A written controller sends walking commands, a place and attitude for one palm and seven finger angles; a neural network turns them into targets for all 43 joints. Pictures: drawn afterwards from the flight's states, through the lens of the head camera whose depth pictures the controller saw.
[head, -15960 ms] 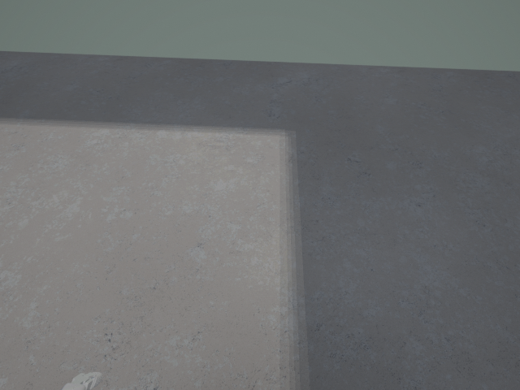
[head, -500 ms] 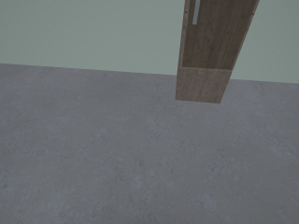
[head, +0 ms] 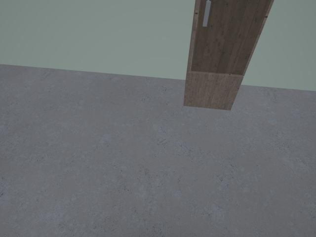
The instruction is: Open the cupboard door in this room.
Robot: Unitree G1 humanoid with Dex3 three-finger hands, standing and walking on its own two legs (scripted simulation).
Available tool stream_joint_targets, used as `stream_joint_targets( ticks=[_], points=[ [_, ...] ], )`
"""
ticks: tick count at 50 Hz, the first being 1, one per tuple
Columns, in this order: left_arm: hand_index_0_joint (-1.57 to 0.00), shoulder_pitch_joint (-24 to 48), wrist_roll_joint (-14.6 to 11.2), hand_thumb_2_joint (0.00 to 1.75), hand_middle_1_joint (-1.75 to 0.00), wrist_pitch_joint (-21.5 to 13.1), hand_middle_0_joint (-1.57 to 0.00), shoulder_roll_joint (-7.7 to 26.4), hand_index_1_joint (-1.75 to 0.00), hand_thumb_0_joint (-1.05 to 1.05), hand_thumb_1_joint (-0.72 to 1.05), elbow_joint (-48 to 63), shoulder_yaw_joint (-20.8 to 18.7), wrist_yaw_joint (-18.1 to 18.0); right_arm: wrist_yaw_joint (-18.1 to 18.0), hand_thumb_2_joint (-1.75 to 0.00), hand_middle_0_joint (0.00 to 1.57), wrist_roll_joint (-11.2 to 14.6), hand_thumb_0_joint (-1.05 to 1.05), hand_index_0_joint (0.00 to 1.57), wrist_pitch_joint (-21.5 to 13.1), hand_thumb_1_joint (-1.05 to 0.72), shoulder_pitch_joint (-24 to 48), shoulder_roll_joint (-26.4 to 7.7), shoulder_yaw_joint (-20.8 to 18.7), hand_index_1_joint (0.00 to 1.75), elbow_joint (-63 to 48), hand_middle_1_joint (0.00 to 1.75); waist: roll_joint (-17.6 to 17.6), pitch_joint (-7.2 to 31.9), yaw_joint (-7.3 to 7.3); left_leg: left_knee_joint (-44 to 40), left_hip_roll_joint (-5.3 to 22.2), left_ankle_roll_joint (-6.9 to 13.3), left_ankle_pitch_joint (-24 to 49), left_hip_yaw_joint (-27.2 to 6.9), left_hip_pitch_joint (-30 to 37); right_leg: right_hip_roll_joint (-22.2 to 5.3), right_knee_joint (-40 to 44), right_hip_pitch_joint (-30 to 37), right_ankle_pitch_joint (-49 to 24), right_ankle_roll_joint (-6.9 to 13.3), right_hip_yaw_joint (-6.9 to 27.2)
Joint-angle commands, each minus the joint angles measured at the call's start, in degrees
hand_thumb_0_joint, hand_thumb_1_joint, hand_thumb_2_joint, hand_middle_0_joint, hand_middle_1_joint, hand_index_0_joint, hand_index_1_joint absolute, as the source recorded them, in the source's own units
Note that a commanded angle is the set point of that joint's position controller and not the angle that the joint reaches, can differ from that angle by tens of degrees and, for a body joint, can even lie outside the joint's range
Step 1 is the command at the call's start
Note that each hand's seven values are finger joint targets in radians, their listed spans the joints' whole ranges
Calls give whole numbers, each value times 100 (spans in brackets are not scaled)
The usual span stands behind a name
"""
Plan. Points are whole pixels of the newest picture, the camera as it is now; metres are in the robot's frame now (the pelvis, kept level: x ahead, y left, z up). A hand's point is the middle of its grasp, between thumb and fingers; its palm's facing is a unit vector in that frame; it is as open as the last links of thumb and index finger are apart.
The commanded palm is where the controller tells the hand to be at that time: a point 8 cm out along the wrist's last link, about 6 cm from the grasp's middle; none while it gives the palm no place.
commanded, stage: look at it before walking up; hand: left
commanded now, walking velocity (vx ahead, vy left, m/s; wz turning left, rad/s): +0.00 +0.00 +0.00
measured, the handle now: (206, 12) +1.28 -0.22 +0.05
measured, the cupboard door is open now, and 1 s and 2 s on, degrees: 0 0 0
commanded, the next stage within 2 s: walk to a spot facing it in 0.38 s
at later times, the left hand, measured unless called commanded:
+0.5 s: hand out of the picture +0.01 +0.22 -0.17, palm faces +0.02 -0.97 -0.24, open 7.4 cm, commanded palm none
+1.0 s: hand out of the picture +0.04 +0.18 -0.16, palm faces -0.14 -0.95 -0.27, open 7.3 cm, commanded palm none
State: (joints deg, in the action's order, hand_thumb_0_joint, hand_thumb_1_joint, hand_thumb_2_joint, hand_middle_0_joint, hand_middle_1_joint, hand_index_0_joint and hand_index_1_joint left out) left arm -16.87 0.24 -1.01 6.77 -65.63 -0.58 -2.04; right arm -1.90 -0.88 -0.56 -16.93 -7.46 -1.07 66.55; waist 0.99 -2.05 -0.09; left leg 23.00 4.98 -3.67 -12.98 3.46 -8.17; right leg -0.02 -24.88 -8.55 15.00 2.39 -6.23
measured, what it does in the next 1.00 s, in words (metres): lifts its left foot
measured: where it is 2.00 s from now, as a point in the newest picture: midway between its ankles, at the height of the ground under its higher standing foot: outside the picture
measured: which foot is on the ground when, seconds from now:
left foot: down 0.00-0.86, up 0.88-1.00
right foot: down 0.00-1.00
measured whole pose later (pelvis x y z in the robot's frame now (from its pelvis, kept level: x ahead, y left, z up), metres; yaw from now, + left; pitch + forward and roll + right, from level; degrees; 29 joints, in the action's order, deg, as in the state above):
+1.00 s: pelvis -0.01 -0.01 -0.01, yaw -14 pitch +0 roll +2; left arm -16.7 0.8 -0.2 9.5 -56.0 -3.1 0.2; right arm 0.4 -1.8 2.3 -7.1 -13.1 -4.0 56.6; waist 2.4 -5.7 2.5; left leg 63.4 5.1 -3.5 -21.4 2.9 -27.5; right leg 1.5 -32.0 -15.4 16.8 4.7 -2.5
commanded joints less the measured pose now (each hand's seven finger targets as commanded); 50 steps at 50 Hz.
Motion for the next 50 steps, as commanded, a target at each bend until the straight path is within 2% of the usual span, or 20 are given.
stream_joint_targets(
  ticks=[1, 12, 24, 27, 28, 31, 33, 35, 36, 37, 39, 40, 41, 42, 43, 44, 45, 47, 48, 50],
  points=[
    [-20, -350, 17, 90, -30, -75, -20, 705, -30, 0, 90, 123, -92, -27, -34, -90, 20, 24, 0, 20, -38, -90, -367, -489, -63, 30, -113, 30, -170, -310, 9, -223, 207, 295, 649, -169, -10, -753, 726, -378, -851, -36, 683],
    [-20, -192, 32, 90, -30, -79, -20, 913, -30, 0, 90, 225, -135, -1, -18, -90, 20, 33, 0, 20, -80, -90, -153, -770, -119, 30, -235, 30, -38, -234, 19, -283, 251, 361, 631, -244, 22, -726, 667, -352, -760, -46, 652],
    [-20, 284, 45, 90, -30, -95, -20, 1410, -30, 0, 90, 352, -201, 56, 15, -90, 20, 34, 0, 20, -145, -90, 260, -1288, -162, 30, -371, 30, -49, -132, 33, -489, 305, 422, 675, -377, 3, -752, 663, -124, -846, -65, 655],
    [-20, 169, 39, 90, -30, 57, -20, 1052, -30, 0, 90, 352, -168, 49, -8, -90, 20, 17, 0, 20, -58, -90, 127, -895, -126, 30, -377, 30, -36, -103, 11, -187, 365, 364, 787, -157, 140, -717, 389, -423, -1224, -105, 750],
    [-20, 213, 44, 90, -30, 104, -20, 1106, -30, 0, 90, 398, -190, 62, -18, -90, 20, 15, 0, 20, -19, -90, 109, -930, -146, 30, -401, 30, 41, -151, -4, -129, 407, 362, 702, -106, 80, -702, 266, -541, -1229, -108, 778],
    [-20, 353, 69, 90, -30, 216, -20, 1241, -30, 0, 90, 664, -299, 113, -41, -90, 20, -8, 0, 20, 62, -90, 257, -1173, -255, 30, -640, 30, 135, -185, -11, -91, 658, 455, 336, -187, -36, -524, -228, -945, -1067, -118, 836],
    [-20, 334, 86, 90, -30, 271, -20, 1201, -30, 0, 90, 829, -346, 158, -48, -90, 20, -18, 0, 20, 78, -90, 348, -1380, -352, 30, -819, 30, 510, -24, 0, -282, 1066, 690, 158, -489, 5, -302, -944, -1231, -713, -187, 658],
    [-20, 381, 113, 90, -30, 345, -20, 1094, -30, 0, 90, 1009, -377, 199, -51, -90, 20, -26, 0, 20, 52, -90, 424, -1540, -438, 30, -959, 30, 1018, 0, -11, -561, 1708, 1159, 713, -793, -50, -169, -2367, -1594, 875, -298, 388],
    [-20, 431, 114, 90, -30, 372, -20, 1044, -30, 0, 90, 1104, -411, 207, -41, -90, 20, -42, 0, 20, 44, -90, 492, -1540, -462, 30, -1011, 30, 1087, 16, -30, -586, 1883, 1334, 976, -781, -77, -243, -2866, -1749, 1416, -317, 427],
    [-20, 443, 114, 90, -30, 365, -20, 1016, -30, 0, 90, 1192, -429, 218, -33, -90, 20, -49, 0, 20, 31, -90, 601, -1540, -469, 30, -1095, 30, 971, 36, 12, -455, 1928, 1375, 1253, -685, -79, -336, -2944, -1784, 1517, -306, 481],
    [-20, 245, 107, 90, -30, 318, -20, 917, -30, 0, 90, 1247, -449, 262, -6, -90, 20, -91, 0, 20, 33, -90, 824, -1544, -503, 30, -1181, 30, 909, 154, 149, -68, 1762, 1150, 1415, -196, -198, -407, -2297, -1311, 1302, -312, 338],
    [-20, 18, 109, 90, -30, 279, -20, 916, -30, 0, 90, 1192, -457, 291, 14, -90, 20, -91, 0, 20, 48, -90, 869, -1532, -508, 30, -1205, 30, 761, 299, 223, 228, 1621, 961, 926, 23, -334, -321, -1710, -850, 921, -329, 167],
    [-20, -407, 116, 90, -30, 245, -20, 978, -30, 0, 90, 1066, -480, 301, 32, -90, 20, -68, 0, 20, 73, -90, 1003, -1510, -504, 30, -1254, 30, 477, 423, 446, 833, 1422, 708, 47, 235, -733, -241, -861, -118, 310, -320, 86],
    [-20, -829, 158, 90, -30, 175, -20, 1383, -30, 0, 90, 945, -523, 275, 68, -90, 20, -17, 0, 20, 114, -90, 1062, -1263, -458, 30, -1360, 30, -967, 389, 660, 2204, 789, 294, -1253, 763, -1510, -744, 295, 401, 346, -156, 942],
    [-20, -917, 154, 90, -30, 113, -20, 1944, -30, 0, 90, 943, -596, 199, 117, -90, 20, -20, 0, 20, 128, -90, 1329, -819, -331, 30, -1734, 30, -2692, -81, 724, 3824, -77, -46, -2674, 642, -3218, -2084, 1196, 546, 74, 482, 3518],
    [-20, -1004, 56, 90, -30, 97, -20, 1846, -30, 0, 90, 1059, -578, 118, 113, -90, 20, -25, 0, 20, 172, -90, 1640, -1066, -327, 30, -1865, 30, -1874, -226, 786, 4216, 55, 43, -2258, -280, -3107, -2241, 1644, -72, 698, 726, 4068],
    [-20, -607, 72, 90, -30, 74, -20, 1787, -30, 0, 90, 1124, -591, 115, 138, -90, 20, -15, 0, 20, 152, -90, 1703, -1034, -363, 30, -1819, 30, -1402, -484, 546, 4537, 108, 79, -1621, -444, -3258, -2038, 1628, -175, 1270, 754, 3998],
    [-20, -108, 65, 90, -30, -1, -20, 1480, -30, 0, 90, 1253, -512, 141, 202, -90, 20, -72, 0, 20, 95, -90, 1335, -1157, -413, 30, -1618, 30, -635, -264, 229, 4411, 266, 35, -758, -444, -2973, -1658, 1435, -138, 1392, 662, 3163],
    [-20, -122, 63, 90, -30, -55, -20, 1436, -30, 0, 90, 1263, -494, 165, 232, -90, 20, -92, 0, 20, 80, -90, 1261, -1125, -406, 30, -1549, 30, -488, -63, 212, 4288, 223, -13, -494, -379, -2804, -1436, 1355, -16, 1000, 592, 2861],
    [-20, -345, 58, 90, -30, -138, -20, 1425, -30, 0, 90, 1170, -488, 190, 246, -90, 20, -89, 0, 20, 62, -90, 1195, -1063, -399, 30, -1523, 30, -569, 119, 225, 4119, 159, -69, -276, -340, -2796, -1268, 1243, 320, 272, 565, 2576]
  ],
)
